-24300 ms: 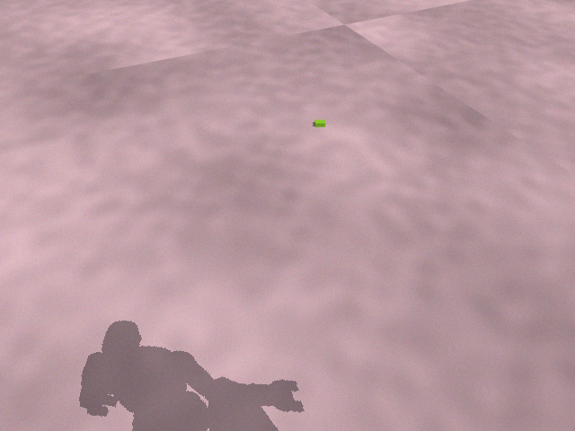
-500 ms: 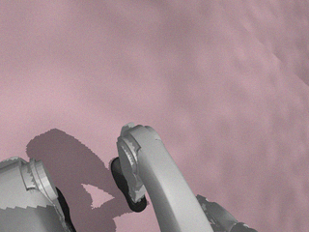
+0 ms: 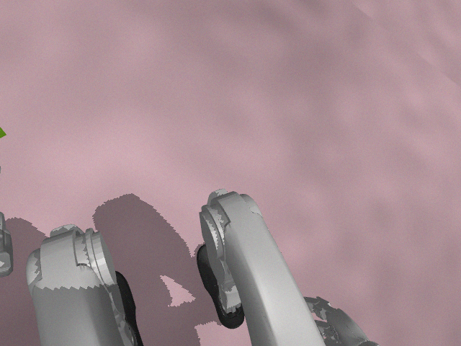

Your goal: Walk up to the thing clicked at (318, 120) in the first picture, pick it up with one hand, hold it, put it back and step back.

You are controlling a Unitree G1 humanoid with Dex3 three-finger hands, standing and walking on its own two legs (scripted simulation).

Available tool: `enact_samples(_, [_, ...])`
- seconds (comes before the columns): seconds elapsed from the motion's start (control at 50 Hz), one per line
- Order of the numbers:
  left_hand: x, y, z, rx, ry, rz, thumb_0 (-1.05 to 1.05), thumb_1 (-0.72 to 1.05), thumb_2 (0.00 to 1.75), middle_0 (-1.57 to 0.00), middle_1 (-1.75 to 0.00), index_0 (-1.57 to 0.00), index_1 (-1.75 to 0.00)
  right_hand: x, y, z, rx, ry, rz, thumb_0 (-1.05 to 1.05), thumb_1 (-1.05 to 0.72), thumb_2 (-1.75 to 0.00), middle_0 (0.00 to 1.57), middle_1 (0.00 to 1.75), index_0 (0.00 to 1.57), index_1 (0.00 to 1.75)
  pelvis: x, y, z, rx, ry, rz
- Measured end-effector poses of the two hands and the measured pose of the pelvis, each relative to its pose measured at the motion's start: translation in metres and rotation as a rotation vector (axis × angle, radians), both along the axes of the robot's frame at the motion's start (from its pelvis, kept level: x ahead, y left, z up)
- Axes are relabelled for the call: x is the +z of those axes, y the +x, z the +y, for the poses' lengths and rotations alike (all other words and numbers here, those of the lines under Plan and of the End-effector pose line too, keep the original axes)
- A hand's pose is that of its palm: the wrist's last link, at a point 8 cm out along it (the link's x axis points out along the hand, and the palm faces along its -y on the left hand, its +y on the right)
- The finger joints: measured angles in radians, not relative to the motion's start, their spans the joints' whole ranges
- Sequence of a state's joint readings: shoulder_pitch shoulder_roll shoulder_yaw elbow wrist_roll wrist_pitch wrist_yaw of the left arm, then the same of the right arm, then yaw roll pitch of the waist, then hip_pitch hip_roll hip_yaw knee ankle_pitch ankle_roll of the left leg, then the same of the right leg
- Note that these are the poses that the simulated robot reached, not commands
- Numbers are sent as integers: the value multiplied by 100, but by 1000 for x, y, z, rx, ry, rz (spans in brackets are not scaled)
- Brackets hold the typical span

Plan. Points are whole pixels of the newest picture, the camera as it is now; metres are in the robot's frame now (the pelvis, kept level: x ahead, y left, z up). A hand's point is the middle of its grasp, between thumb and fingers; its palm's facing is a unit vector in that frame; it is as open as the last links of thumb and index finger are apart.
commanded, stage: lift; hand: left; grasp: from above
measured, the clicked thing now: out of the picture +0.50 +0.32 -0.19
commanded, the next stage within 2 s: hold in 1.54 s
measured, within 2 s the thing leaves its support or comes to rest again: neither
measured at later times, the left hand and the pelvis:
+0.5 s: hand out of the picture +0.41 +0.33 +0.00, palm faces -0.35 -0.22 -0.91, open 6.8 cm; pelvis -0.01 +0.00 +0.10, yaw +5 degrees
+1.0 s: hand out of the picture +0.34 +0.31 +0.21, palm faces -0.37 -0.25 -0.90, open 6.7 cm; pelvis +0.02 +0.01 +0.29, yaw +9 degrees
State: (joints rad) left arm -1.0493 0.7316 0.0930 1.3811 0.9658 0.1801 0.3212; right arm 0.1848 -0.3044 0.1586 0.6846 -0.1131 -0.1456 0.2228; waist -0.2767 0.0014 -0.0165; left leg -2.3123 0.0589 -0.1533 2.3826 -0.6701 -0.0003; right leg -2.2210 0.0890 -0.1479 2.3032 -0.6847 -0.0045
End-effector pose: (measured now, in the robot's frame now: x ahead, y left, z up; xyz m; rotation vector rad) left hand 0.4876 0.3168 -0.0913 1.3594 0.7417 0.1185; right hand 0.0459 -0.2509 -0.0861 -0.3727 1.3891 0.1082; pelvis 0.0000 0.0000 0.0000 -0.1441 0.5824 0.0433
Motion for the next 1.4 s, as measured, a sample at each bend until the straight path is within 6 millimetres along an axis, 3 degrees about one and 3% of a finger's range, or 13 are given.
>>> enact_samples(0.18, [34, -22, 0, -40, -13, 16, 2, 46, 8, -92, -35, -99, -27, 6, 8, -7, -34, -7, -6, 0, -91, -90, 20, 30, 20, 30, 17, -1, -4, 16, 22, 2])
enact_samples(0.4, [110, -60, 10, -48, 7, -16, 2, 47, 5, -93, -33, -100, -25, 47, 34, -10, -93, -42, -95, 0, -91, -90, 20, 30, 20, 30, 66, -5, -1, 45, 38, 18])
enact_samples(0.62, [191, -103, 10, -51, -6, 3, 2, 49, 2, -95, -29, -102, -21, 113, 63, 2, -119, -52, -206, 0, -91, -90, 20, 30, 20, 30, 137, -5, 1, 74, 49, -22])
enact_samples(0.88, [312, -136, -4, -26, -9, 6, 1, 49, 1, -98, -24, -104, -17, 225, 91, 16, -173, -59, -322, 0, -91, -90, 20, 30, 20, 30, 248, 10, 5, 110, 78, -140])
enact_samples(0.98, [350, -142, -4, -6, -9, 29, 1, 48, 2, -99, -23, -104, -17, 263, 99, 18, -181, -57, -356, 0, -91, -90, 20, 30, 20, 30, 286, 21, 7, 117, 92, -193])
enact_samples(1.1, [381, -145, -8, 6, -25, 59, 0, 47, 3, -100, -22, -104, -17, 298, 109, 18, -185, -50, -374, 0, -91, -90, 20, 30, 20, 30, 322, 36, 9, 120, 108, -241])
enact_samples(1.4, [445, -119, -17, -13, -20, 17, 0, 49, 0, -102, -15, -107, -10, 350, 132, 23, -182, -28, -359, 1, -91, -90, 20, 30, 20, 30, 379, 71, 13, 118, 139, -324])
